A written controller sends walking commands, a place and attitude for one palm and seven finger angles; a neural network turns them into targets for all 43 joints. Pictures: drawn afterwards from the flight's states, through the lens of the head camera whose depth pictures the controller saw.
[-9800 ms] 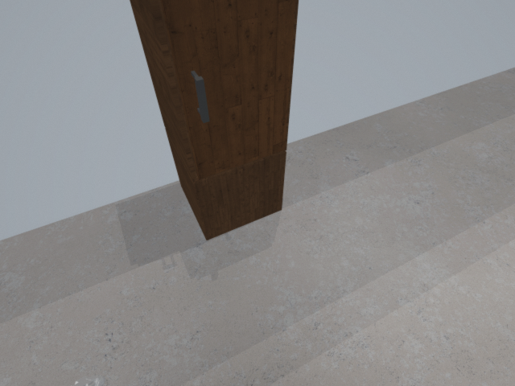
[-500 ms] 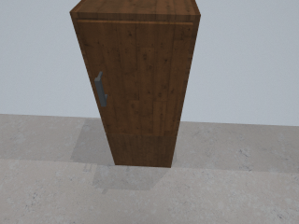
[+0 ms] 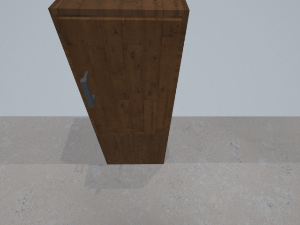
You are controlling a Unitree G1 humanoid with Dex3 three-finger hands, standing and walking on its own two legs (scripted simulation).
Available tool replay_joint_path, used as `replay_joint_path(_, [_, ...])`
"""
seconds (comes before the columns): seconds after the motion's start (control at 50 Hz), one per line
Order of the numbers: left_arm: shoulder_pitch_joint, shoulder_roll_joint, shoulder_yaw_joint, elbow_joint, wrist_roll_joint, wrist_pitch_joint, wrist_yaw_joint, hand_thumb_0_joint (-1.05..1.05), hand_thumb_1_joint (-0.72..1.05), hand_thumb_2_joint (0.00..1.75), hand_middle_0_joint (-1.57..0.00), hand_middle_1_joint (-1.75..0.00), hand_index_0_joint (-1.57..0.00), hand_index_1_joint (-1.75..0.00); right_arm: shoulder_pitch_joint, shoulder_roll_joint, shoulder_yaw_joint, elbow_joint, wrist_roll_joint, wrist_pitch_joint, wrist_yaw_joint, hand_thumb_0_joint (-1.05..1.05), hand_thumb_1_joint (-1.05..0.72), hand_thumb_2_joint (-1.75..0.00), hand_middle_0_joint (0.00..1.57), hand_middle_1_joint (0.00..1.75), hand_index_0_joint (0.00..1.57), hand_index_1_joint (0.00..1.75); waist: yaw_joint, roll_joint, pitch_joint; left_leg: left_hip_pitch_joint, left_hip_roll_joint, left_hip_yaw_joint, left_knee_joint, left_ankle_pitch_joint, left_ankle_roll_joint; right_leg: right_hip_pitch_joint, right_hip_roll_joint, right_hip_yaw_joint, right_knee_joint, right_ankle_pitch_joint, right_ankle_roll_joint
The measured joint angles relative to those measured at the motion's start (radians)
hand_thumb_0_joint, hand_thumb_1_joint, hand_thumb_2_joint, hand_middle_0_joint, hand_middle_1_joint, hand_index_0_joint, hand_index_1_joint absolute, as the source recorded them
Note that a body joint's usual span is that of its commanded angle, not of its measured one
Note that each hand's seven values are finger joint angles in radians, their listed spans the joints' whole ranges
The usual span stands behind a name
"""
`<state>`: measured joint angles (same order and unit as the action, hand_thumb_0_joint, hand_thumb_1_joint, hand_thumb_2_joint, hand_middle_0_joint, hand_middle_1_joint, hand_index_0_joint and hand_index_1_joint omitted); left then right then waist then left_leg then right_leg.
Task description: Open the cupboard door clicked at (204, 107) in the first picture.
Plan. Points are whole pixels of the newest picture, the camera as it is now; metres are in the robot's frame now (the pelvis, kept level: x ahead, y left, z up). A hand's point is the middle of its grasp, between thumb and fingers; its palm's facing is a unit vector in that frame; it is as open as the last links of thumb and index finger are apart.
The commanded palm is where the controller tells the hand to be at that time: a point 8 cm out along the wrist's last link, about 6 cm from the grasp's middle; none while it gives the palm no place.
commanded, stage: look again from close up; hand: left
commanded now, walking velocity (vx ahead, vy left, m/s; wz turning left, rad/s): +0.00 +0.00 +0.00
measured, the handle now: (89, 90) +0.57 +0.27 +0.00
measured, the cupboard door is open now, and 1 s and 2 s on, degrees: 0 0 0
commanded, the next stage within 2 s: shuffle to correct the standing spot in 0.44 s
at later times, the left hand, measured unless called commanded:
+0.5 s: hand out of the picture +0.01 +0.13 -0.17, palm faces +0.03 -0.98 -0.19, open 7.3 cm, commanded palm none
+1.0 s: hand out of the picture +0.04 +0.18 -0.18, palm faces +0.07 -0.97 -0.23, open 7.4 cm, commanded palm none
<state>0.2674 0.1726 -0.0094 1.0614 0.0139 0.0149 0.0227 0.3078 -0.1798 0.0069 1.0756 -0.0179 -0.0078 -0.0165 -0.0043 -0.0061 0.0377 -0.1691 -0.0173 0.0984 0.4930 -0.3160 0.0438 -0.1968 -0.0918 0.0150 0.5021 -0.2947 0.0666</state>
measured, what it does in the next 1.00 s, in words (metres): lifts its right foot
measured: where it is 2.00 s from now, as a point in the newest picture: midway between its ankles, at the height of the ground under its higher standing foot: outside the picture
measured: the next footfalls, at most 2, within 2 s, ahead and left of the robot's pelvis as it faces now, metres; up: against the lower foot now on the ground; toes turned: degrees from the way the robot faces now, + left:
right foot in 1.04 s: +0.06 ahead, -0.11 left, +0.00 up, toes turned -4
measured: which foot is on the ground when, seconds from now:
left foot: down 0.00-1.00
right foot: down 0.00-0.84, up 0.86-1.00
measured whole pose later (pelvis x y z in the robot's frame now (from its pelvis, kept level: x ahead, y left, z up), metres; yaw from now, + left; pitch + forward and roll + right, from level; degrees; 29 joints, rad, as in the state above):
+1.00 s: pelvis +0.02 -0.01 +0.00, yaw +1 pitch +0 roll +1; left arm 0.26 0.19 0.04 1.03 0.02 0.03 0.03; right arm 0.30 -0.15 -0.01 1.03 -0.03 -0.01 -0.02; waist 0.01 -0.02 0.05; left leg -0.16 -0.02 0.10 0.52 -0.36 0.04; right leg -0.31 -0.05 -0.08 0.73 -0.46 -0.02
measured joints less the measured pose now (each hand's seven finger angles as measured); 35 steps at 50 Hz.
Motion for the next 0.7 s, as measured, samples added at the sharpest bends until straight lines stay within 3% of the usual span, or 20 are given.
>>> replay_joint_path(0.22, [0.005,-0.016,0.004,0.027,0.000,-0.011,0.007,0.01,0.91,0.90,-0.20,-0.30,-0.20,-0.30,-0.019,0.032,-0.004,0.028,0.002,-0.004,-0.004,0.00,-0.91,-0.90,0.20,0.30,0.20,0.30,0.001,0.012,-0.004,0.013,0.031,-0.011,0.004,-0.012,-0.032,0.008,0.029,-0.012,0.015,-0.021,-0.021])
replay_joint_path(0.54, [0.016,-0.016,0.006,0.036,0.000,-0.021,0.006,0.01,0.91,0.90,-0.20,-0.30,-0.20,-0.30,-0.055,0.020,-0.012,0.039,0.002,-0.003,-0.008,0.00,-0.92,-0.90,0.20,0.30,0.19,0.30,0.011,0.000,-0.013,0.018,0.064,-0.034,-0.011,-0.006,-0.067,0.019,0.062,-0.037,0.001,-0.024,-0.054])
replay_joint_path(0.7, [0.025,-0.020,0.017,0.018,0.002,-0.020,0.001,0.01,0.91,0.90,-0.20,-0.30,-0.20,-0.30,-0.045,0.012,-0.016,0.024,0.001,0.012,-0.001,0.00,-0.91,-0.90,0.20,0.30,0.19,0.30,0.020,0.002,-0.016,-0.007,0.069,-0.050,0.036,-0.030,-0.068,0.016,0.066,-0.052,0.016,-0.039,-0.057])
